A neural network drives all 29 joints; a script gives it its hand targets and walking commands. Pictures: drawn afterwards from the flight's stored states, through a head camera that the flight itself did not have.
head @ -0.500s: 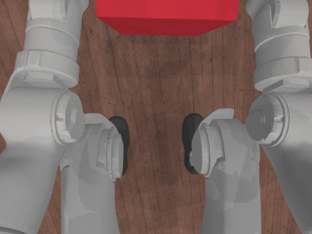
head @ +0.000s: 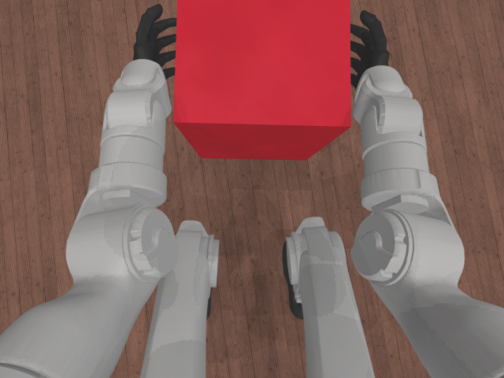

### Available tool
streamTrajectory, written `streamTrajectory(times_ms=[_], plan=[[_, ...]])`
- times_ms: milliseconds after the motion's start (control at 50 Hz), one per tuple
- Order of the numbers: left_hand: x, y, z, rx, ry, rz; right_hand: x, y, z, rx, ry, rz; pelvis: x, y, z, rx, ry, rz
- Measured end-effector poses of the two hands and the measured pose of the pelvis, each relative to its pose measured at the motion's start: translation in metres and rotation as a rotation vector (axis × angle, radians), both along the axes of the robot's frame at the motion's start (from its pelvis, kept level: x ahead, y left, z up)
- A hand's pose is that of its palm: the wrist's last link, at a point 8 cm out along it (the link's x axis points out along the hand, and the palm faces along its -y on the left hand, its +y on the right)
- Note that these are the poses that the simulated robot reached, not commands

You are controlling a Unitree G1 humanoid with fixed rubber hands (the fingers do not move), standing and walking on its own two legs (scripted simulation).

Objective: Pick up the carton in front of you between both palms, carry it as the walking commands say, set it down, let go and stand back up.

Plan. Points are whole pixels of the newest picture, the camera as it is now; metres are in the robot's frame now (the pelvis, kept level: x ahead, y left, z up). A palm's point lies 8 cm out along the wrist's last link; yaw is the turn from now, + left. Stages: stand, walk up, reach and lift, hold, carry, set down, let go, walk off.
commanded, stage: reach and lift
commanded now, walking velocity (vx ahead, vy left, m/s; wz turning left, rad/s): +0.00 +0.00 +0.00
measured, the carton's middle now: (258, 85) +0.54 -0.02 -0.13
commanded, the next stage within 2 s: none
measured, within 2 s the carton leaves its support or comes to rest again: neither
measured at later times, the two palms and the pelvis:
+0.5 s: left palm (95, 28) +0.50 +0.14 +0.08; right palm (429, 35) +0.49 -0.16 +0.08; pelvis +0.05 +0.00 +0.12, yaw +0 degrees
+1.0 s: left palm out of the picture +0.44 +0.14 +0.24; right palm out of the picture +0.43 -0.16 +0.24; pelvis +0.09 +0.00 +0.25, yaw -1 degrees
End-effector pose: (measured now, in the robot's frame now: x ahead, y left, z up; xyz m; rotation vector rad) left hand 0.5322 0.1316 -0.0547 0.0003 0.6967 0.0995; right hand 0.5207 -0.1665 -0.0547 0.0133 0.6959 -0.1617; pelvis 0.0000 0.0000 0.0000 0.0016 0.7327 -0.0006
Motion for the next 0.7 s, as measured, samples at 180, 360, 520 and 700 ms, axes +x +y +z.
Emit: streamTrajectory(times_ms=[180, 360, 520, 700], plan=[[-0.004, -0.001, 0.04, 0.004, -0.008, -0.003, -0.005, -0.001, 0.039, 0.01, -0.007, -0.009, 0.003, 0.002, 0.032, -0.001, 0.017, -0.006], [-0.017, 0.001, 0.094, 0.008, 0.008, 0.0, -0.017, 0.001, 0.091, 0.016, 0.008, -0.007, 0.03, 0.003, 0.081, 0.005, 0.002, -0.01], [-0.036, 0.006, 0.145, -0.008, 0.01, 0.018, -0.032, 0.006, 0.145, 0.02, 0.01, -0.005, 0.052, 0.002, 0.13, 0.002, -0.063, -0.007], [-0.059, 0.008, 0.201, -0.018, -0.002, 0.027, -0.055, 0.008, 0.202, 0.026, -0.002, -0.011, 0.067, 0.002, 0.18, -0.004, -0.168, -0.005]])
